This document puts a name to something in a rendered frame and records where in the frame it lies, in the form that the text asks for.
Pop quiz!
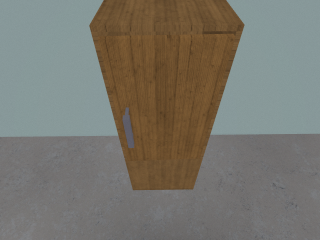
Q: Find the handle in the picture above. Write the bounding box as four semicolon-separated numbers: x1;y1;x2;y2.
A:
122;107;135;148

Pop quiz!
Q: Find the cupboard door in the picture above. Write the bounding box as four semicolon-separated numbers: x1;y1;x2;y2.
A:
98;33;236;161

